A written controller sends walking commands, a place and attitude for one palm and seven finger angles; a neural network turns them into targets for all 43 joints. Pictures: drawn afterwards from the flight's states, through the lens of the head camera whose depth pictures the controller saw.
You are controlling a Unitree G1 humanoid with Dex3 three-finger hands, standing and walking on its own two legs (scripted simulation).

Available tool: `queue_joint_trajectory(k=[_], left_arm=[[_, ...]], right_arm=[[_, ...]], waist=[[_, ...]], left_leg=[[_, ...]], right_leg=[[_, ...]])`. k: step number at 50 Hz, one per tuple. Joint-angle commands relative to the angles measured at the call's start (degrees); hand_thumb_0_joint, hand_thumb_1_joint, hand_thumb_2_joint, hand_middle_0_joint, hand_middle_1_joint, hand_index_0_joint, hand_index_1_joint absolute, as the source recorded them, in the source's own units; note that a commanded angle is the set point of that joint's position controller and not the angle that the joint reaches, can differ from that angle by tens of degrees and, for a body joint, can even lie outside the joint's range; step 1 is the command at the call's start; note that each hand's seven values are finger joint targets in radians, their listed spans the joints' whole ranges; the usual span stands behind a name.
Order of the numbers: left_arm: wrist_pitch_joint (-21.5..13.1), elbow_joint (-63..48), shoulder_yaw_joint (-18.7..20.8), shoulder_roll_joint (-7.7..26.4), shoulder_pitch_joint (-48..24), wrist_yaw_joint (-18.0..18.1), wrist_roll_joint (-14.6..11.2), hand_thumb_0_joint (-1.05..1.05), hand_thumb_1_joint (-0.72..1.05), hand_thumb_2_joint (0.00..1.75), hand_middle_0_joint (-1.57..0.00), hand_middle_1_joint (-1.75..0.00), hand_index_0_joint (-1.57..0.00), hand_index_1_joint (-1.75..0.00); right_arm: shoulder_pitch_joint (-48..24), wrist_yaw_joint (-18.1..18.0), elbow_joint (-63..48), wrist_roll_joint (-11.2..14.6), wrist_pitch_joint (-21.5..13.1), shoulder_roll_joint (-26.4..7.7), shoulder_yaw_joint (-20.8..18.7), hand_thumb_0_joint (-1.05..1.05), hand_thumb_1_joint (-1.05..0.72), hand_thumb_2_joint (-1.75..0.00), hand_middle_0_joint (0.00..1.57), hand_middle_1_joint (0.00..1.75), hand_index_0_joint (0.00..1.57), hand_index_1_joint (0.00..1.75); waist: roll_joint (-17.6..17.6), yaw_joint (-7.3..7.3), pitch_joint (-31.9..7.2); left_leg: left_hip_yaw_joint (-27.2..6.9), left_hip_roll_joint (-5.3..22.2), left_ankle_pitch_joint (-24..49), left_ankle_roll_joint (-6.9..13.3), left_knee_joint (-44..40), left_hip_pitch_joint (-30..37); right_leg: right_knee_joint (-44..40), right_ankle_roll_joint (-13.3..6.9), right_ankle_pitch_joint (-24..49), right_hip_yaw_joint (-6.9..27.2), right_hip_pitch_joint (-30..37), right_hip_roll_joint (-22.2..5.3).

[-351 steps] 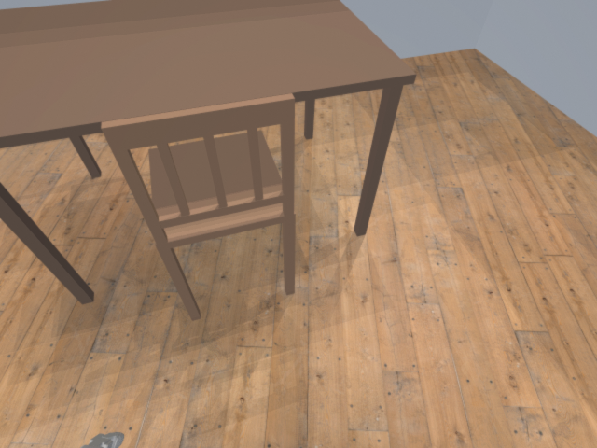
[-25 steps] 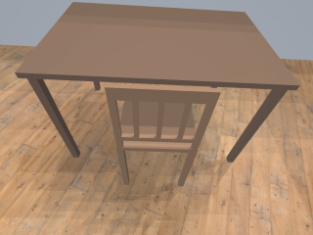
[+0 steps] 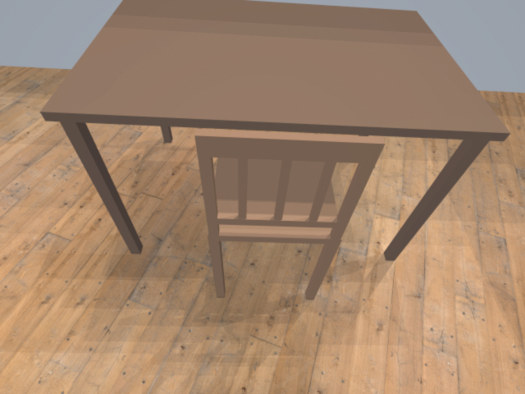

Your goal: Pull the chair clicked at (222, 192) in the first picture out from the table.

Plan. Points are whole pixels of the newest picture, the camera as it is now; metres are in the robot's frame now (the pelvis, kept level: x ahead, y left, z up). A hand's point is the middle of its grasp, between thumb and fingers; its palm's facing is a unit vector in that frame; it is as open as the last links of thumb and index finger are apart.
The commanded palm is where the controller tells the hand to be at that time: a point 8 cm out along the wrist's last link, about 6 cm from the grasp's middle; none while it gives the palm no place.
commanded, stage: look again from close up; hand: left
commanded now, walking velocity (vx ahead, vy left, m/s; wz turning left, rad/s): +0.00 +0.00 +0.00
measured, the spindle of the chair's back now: (282, 190) +0.57 -0.01 -0.11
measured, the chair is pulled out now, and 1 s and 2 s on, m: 0.00 0.00 0.00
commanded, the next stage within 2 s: none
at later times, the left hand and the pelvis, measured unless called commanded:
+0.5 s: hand out of the picture -0.10 +0.14 -0.17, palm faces +0.05 -0.99 -0.15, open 7.4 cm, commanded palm none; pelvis -0.02 -0.01 +0.00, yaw -1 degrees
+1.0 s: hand out of the picture -0.06 +0.11 -0.17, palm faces +0.04 -0.99 -0.14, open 7.4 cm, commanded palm none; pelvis -0.01 -0.03 +0.00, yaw -1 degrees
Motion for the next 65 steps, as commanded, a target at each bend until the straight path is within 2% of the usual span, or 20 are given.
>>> queue_joint_trajectory(k=[1,4,6,8,12,14,17,19,23,27,31,34,38,40,44,48,51,56,58,65], left_arm=[[-0.06,0.70,0.91,3.31,9.11,0.42,0.41,0.00,0.90,0.90,-0.20,-0.30,-0.20,-0.30],[-0.10,1.10,0.83,2.78,9.99,0.44,0.48,0.00,0.90,0.90,-0.20,-0.30,-0.20,-0.30],[-0.32,1.28,0.92,2.44,10.37,0.51,0.42,0.00,0.90,0.90,-0.20,-0.30,-0.20,-0.30],[-0.42,1.54,0.96,2.10,10.35,0.57,0.37,0.00,0.90,0.90,-0.20,-0.30,-0.20,-0.30],[-0.11,2.15,1.07,1.71,11.64,0.55,0.56,0.00,0.90,0.90,-0.20,-0.30,-0.20,-0.30],[-0.16,2.28,1.08,1.65,12.27,0.50,0.62,0.00,0.90,0.90,-0.20,-0.30,-0.20,-0.30],[-0.42,2.18,1.14,1.44,12.09,0.48,0.54,0.00,0.90,0.90,-0.20,-0.30,-0.20,-0.30],[-0.39,1.99,1.13,1.36,11.52,0.48,0.52,0.00,0.90,0.90,-0.20,-0.30,-0.20,-0.30],[-0.55,2.20,1.25,0.89,12.57,0.45,0.49,0.00,0.90,0.90,-0.20,-0.30,-0.20,-0.30],[-0.56,2.02,1.26,0.70,12.15,0.46,0.50,0.00,0.90,0.90,-0.20,-0.30,-0.20,-0.30],[-0.52,2.10,1.31,0.55,12.54,0.47,0.56,0.00,0.90,0.90,-0.20,-0.30,-0.20,-0.30],[-0.66,1.79,1.32,0.65,12.08,0.34,0.50,0.00,0.90,0.90,-0.20,-0.30,-0.20,-0.30],[-1.18,1.14,1.30,0.61,10.62,0.29,0.19,0.00,0.90,0.90,-0.20,-0.30,-0.20,-0.30],[-1.16,0.75,1.32,0.77,9.76,0.30,0.19,0.00,0.90,0.90,-0.20,-0.30,-0.20,-0.30],[-1.09,0.42,1.46,0.72,9.85,0.28,0.19,0.00,0.90,0.90,-0.20,-0.30,-0.20,-0.30],[-1.38,0.29,1.46,0.23,9.62,0.30,0.07,0.00,0.90,0.90,-0.20,-0.30,-0.20,-0.30],[-1.37,0.28,1.35,0.02,9.73,0.26,0.14,0.00,0.90,0.90,-0.20,-0.30,-0.20,-0.30],[-1.81,0.02,1.13,0.03,8.48,0.32,-0.05,0.00,0.90,0.90,-0.20,-0.30,-0.20,-0.30],[-2.00,-0.10,1.05,0.14,7.69,0.38,-0.18,0.00,0.90,0.90,-0.20,-0.30,-0.20,-0.30],[-2.02,-0.43,0.93,0.64,6.32,0.40,-0.23,0.00,0.90,0.90,-0.20,-0.30,-0.20,-0.30]], right_arm=[[1.66,-0.54,-1.83,0.07,-0.83,-7.28,-1.81,0.00,-0.90,-0.90,0.20,0.30,0.20,0.30],[1.74,-0.60,-1.46,0.18,-0.70,-6.83,-1.87,0.00,-0.90,-0.90,0.20,0.30,0.20,0.30],[2.05,-0.59,-1.20,0.12,-0.76,-6.51,-1.82,0.00,-0.90,-0.90,0.20,0.30,0.20,0.30],[2.72,-0.67,-0.94,0.16,-0.85,-6.33,-1.88,0.00,-0.90,-0.90,0.20,0.30,0.20,0.30],[2.43,-0.63,-0.84,0.10,-0.51,-6.27,-1.95,0.00,-0.90,-0.90,0.20,0.30,0.20,0.30],[2.14,-0.60,-0.89,0.16,-0.38,-6.06,-1.98,0.00,-0.90,-0.90,0.20,0.30,0.20,0.30],[2.86,-0.57,-0.84,0.06,-0.33,-5.55,-1.98,0.00,-0.90,-0.90,0.20,0.30,0.20,0.30],[3.21,-0.59,-0.66,0.19,-0.32,-5.24,-1.95,0.00,-0.90,-0.90,0.20,0.30,0.20,0.30],[3.60,-0.65,-0.72,0.05,-0.48,-5.15,-1.95,0.00,-0.90,-0.90,0.20,0.30,0.20,0.30],[4.31,-0.69,-0.52,0.06,-0.53,-4.88,-1.86,0.00,-0.90,-0.90,0.20,0.30,0.20,0.30],[4.55,-0.69,-0.47,0.08,-0.46,-4.60,-1.83,0.00,-0.90,-0.90,0.20,0.30,0.20,0.30],[5.02,-0.62,-0.41,0.04,-0.27,-3.96,-1.78,0.00,-0.90,-0.90,0.20,0.30,0.20,0.30],[6.38,-0.66,-0.12,0.00,-0.64,-3.08,-1.55,0.00,-0.90,-0.90,0.20,0.30,0.20,0.30],[6.82,-0.63,-0.19,-0.05,-0.51,-2.93,-1.55,0.00,-0.90,-0.90,0.20,0.30,0.20,0.30],[7.28,-0.64,-0.14,-0.06,-0.39,-2.61,-1.48,0.00,-0.90,-0.90,0.20,0.30,0.20,0.30],[8.08,-0.76,0.00,-0.12,-0.91,-2.14,-1.31,0.00,-0.90,-0.90,0.20,0.30,0.20,0.30],[7.71,-0.84,-0.07,-0.10,-1.01,-2.36,-1.26,0.00,-0.90,-0.90,0.20,0.30,0.20,0.30],[7.85,-0.88,0.12,0.04,-1.45,-2.14,-0.95,0.00,-0.90,-0.90,0.20,0.30,0.20,0.30],[7.97,-0.90,0.23,0.03,-1.62,-2.13,-0.83,0.00,-0.90,-0.90,0.20,0.30,0.20,0.30],[7.01,-0.95,0.23,0.14,-1.71,-2.54,-0.56,0.00,-0.90,-0.90,0.20,0.30,0.20,0.30]], waist=[[3.23,0.70,0.93],[1.43,0.83,1.60],[0.92,0.54,0.38],[2.05,0.09,0.04],[2.56,0.48,2.37],[2.59,0.74,2.42],[0.70,0.20,1.82],[1.92,0.05,2.92],[0.84,0.25,1.14],[2.25,0.03,2.04],[1.41,0.37,3.10],[0.59,0.05,4.16],[-0.57,-0.69,2.07],[-0.22,-1.03,3.10],[0.49,-0.74,3.85],[1.21,-0.67,2.41],[2.26,-0.40,2.88],[0.27,-0.64,2.25],[1.07,-0.95,1.46],[0.09,-0.90,1.79]], left_leg=[[-15.55,12.49,-23.80,-4.42,-12.69,2.15],[-14.63,12.09,-23.14,-4.58,-12.18,1.79],[-14.28,11.65,-20.91,-4.89,-11.27,3.77],[-14.38,11.88,-20.33,-5.19,-11.48,5.32],[-14.07,11.79,-23.89,-5.47,-12.65,2.21],[-13.35,11.34,-23.72,-5.37,-12.21,1.91],[-12.84,10.58,-21.70,-5.72,-10.69,3.18],[-12.86,10.85,-22.68,-5.75,-11.04,3.40],[-12.82,10.73,-21.29,-5.76,-10.53,3.68],[-13.27,11.02,-22.17,-5.74,-11.16,3.44],[-13.21,11.12,-22.98,-5.50,-11.32,1.69],[-11.94,9.92,-21.09,-5.79,-9.33,2.22],[-11.11,9.62,-16.31,-5.56,-6.34,5.18],[-11.01,9.52,-16.37,-5.46,-5.70,4.69],[-11.60,9.76,-18.02,-5.27,-6.02,3.23],[-11.98,10.04,-15.87,-5.00,-5.85,3.45],[-12.39,10.45,-16.41,-4.81,-6.60,2.96],[-11.62,10.41,-11.04,-4.63,-4.82,4.80],[-10.98,10.41,-8.24,-4.63,-3.88,6.28],[-10.37,10.34,-5.34,-4.67,-2.84,6.89]], right_leg=[[-1.62,-2.50,-4.63,0.44,-5.05,-0.80],[-2.58,-2.67,-4.85,0.92,-5.49,-0.84],[-3.21,-2.95,-4.55,1.85,-6.50,-1.12],[-2.87,-2.87,-4.49,1.94,-7.51,-1.03],[-2.70,-2.81,-6.08,1.33,-7.59,-0.51],[-3.41,-2.95,-6.32,1.62,-7.44,-0.45],[-4.83,-3.38,-7.50,3.01,-8.96,-0.79],[-4.76,-3.14,-8.27,2.83,-10.47,-0.66],[-4.58,-3.39,-7.28,3.26,-9.45,-0.59],[-4.24,-3.24,-7.48,3.10,-10.22,-0.28],[-4.53,-3.27,-7.44,3.09,-9.61,-0.20],[-6.71,-3.58,-10.41,4.36,-11.96,-0.91],[-7.53,-3.84,-9.71,5.82,-12.93,-1.76],[-8.29,-3.84,-11.26,6.29,-14.07,-1.85],[-8.14,-3.78,-11.96,5.86,-13.94,-1.31],[-6.60,-3.96,-7.78,5.73,-11.97,-1.35],[-6.08,-3.83,-6.20,5.20,-11.28,-1.06],[-6.67,-3.89,-2.50,5.69,-10.23,-1.91],[-6.70,-3.93,-0.60,5.94,-9.89,-2.15],[-7.29,-3.83,1.38,6.21,-8.78,-2.43]])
